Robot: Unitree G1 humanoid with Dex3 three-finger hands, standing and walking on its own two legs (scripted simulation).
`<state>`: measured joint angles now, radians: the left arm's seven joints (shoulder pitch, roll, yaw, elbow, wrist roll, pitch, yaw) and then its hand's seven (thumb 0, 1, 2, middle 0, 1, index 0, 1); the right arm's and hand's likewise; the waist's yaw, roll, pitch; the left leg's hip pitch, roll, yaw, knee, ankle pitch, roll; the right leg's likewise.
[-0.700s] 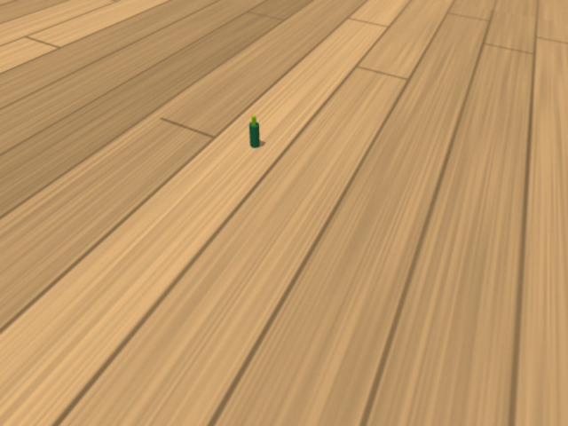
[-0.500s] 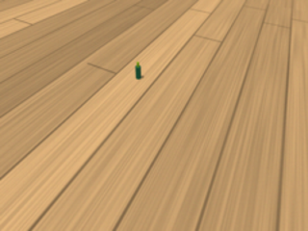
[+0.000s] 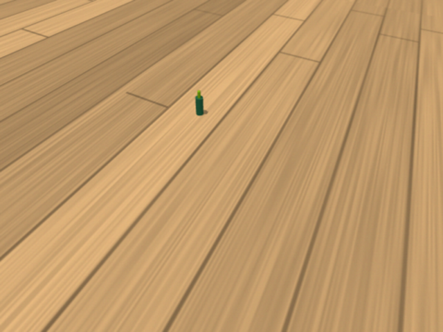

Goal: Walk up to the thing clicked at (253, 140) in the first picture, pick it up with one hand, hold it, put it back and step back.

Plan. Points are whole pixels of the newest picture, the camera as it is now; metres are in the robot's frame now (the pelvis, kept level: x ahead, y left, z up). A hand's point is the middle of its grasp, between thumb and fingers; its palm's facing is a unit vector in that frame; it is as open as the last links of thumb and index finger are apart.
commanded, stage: stand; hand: left
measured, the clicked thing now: (199, 102) +1.71 +0.14 -0.68
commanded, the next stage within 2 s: walk up in 0.42 s
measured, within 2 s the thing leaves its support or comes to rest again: neither
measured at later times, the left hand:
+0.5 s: hand out of the picture +0.08 +0.25 -0.15, palm faces -0.03 -0.94 -0.33, open 7.4 cm
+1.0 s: hand (111, 329) +0.18 +0.22 -0.15, palm faces +0.01 -0.92 -0.40, open 7.4 cm
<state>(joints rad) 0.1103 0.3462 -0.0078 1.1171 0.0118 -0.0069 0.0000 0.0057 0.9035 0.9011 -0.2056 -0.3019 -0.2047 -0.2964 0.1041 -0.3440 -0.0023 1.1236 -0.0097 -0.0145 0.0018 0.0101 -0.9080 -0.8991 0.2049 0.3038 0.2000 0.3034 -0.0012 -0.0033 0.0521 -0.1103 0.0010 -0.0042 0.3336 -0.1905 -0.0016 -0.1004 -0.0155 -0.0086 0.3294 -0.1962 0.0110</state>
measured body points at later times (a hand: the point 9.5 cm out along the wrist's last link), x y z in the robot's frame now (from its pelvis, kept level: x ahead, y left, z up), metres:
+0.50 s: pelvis +0.01 +0.00 +0.00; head +0.01 +0.00 +0.45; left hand +0.08 +0.30 -0.13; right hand +0.08 -0.31 -0.13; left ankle -0.01 +0.12 -0.74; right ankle -0.01 -0.12 -0.74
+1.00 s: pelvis +0.18 -0.07 -0.01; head +0.20 -0.08 +0.44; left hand +0.18 +0.26 -0.12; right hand +0.29 -0.39 -0.13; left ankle +0.32 +0.07 -0.72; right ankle +0.07 -0.17 -0.75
